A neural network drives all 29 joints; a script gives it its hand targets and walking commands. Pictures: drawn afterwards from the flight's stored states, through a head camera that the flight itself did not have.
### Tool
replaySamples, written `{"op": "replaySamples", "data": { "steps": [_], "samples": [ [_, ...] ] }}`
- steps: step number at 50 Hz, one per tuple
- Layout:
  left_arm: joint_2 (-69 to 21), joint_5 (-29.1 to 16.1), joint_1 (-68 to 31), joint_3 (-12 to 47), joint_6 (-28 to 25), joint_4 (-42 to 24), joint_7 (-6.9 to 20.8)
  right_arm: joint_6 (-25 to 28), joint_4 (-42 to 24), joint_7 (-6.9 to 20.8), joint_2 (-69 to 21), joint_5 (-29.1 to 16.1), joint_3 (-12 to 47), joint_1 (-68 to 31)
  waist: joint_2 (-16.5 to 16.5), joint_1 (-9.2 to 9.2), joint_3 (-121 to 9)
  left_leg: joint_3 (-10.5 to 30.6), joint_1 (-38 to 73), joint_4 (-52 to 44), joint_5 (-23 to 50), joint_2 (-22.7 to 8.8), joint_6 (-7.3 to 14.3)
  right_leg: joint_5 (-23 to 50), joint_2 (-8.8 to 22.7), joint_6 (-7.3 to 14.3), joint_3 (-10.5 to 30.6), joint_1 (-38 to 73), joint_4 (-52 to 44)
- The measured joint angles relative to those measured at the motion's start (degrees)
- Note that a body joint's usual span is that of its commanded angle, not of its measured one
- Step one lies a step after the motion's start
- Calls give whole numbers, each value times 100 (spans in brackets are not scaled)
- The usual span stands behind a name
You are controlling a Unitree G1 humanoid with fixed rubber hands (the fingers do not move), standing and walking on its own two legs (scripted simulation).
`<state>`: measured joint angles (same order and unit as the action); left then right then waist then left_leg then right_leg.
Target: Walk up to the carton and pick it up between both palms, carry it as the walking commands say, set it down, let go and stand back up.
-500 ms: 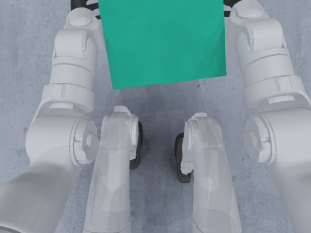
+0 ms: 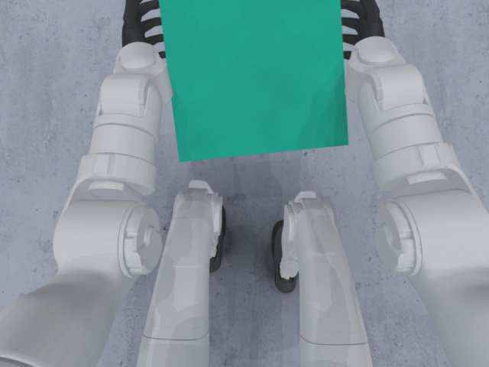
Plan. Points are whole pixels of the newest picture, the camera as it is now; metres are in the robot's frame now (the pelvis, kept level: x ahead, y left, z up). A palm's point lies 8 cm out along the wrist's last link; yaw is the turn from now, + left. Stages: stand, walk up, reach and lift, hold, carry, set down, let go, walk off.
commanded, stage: reach and lift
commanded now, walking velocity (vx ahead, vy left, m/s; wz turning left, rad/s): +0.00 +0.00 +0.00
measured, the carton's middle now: (254, 85) +0.52 +0.02 -0.13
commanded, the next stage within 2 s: none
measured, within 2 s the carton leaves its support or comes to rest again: neither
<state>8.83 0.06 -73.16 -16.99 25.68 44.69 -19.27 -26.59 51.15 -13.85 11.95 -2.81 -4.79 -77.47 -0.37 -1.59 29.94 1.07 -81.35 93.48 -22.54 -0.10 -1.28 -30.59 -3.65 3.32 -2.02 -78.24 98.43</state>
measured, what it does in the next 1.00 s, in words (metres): rises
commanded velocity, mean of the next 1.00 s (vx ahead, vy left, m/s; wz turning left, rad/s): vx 0.00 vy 0.00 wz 0.00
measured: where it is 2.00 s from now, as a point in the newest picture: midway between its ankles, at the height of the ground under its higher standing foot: (248, 259)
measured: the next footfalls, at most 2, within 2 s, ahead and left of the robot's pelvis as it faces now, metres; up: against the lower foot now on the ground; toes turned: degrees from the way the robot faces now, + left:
none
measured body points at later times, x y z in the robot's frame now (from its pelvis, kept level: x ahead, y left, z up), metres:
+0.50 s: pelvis +0.00 +0.00 +0.06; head +0.25 +0.00 +0.43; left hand +0.50 +0.18 +0.02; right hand +0.53 -0.12 +0.02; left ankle +0.19 +0.13 -0.50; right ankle +0.14 -0.09 -0.50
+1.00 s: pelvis +0.02 -0.01 +0.12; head +0.20 +0.00 +0.53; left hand +0.47 +0.18 +0.10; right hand +0.50 -0.12 +0.10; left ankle +0.18 +0.13 -0.50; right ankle +0.14 -0.09 -0.50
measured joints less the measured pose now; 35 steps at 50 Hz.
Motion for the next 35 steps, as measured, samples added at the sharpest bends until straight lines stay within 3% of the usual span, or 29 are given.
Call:
{"op": "replaySamples", "data": {
  "steps": [35],
  "samples": [
    [-379,38,1031,0,-23,-335,-92,57,-139,-1,-253,-2,-11,905,0,-1,-59,44,2064,-1760,391,28,-30,435,-2,-2,68,2028,-1766]
  ]
}}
